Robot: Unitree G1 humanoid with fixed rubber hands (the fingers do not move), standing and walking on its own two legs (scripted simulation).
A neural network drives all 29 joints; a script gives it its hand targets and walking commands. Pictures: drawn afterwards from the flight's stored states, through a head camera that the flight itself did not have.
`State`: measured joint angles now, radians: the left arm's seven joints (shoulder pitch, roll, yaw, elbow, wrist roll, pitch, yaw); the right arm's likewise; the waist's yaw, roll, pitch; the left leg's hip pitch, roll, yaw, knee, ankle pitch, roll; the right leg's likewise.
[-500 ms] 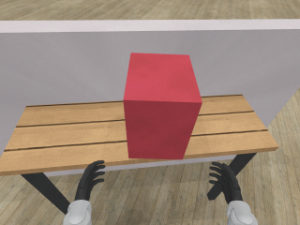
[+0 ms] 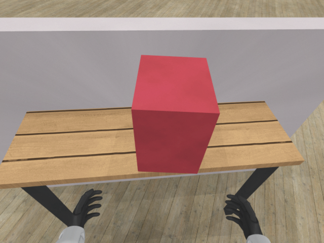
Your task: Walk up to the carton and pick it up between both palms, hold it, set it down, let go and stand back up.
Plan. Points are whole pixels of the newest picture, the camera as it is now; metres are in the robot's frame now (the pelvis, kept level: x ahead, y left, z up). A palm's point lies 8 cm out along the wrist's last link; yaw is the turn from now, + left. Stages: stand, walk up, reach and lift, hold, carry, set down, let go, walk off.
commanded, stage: set down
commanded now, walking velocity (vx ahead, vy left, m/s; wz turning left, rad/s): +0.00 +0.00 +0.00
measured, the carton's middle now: (170, 117) +0.45 +0.00 +0.05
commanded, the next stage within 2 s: let go in 0.48 s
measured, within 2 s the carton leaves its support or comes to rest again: neither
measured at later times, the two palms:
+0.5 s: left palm (71, 239) +0.14 +0.23 -0.08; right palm (250, 242) +0.15 -0.21 -0.08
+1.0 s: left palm (77, 237) +0.14 +0.22 -0.09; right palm out of the picture +0.13 -0.24 -0.08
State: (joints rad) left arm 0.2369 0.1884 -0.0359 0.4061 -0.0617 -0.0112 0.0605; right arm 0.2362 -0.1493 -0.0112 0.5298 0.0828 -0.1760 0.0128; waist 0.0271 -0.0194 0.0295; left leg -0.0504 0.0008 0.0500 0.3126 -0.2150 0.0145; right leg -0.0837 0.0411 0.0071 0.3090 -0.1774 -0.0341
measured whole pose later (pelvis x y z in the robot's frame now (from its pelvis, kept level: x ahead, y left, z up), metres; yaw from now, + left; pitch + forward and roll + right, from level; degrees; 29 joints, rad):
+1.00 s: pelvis -0.02 -0.01 +0.00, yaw +0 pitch -4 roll +0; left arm 0.17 0.22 -0.01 0.54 -0.01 0.12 0.03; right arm 0.18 -0.18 -0.04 0.73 -0.02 -0.19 0.04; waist 0.01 -0.03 0.07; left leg -0.08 0.01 0.05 0.37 -0.22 0.00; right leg -0.12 0.05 -0.01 0.38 -0.19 -0.05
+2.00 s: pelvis -0.03 +0.03 -0.01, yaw -2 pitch +0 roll +0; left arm 0.36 0.18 0.01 0.90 0.02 -0.01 0.02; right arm 0.37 -0.19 -0.04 0.88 -0.02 0.00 -0.02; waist 0.00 0.00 -0.04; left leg -0.21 -0.03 0.10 0.43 -0.24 0.06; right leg -0.27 0.01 0.06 0.45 -0.19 0.01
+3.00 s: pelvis -0.01 +0.04 -0.01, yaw -2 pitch -1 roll +0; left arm 0.33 0.11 -0.01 1.16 0.01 0.00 0.04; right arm 0.39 -0.11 -0.01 1.10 -0.02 -0.02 -0.04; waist -0.01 -0.01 0.00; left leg -0.13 -0.05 0.10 0.38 -0.24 0.08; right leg -0.20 -0.01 0.07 0.41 -0.20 0.03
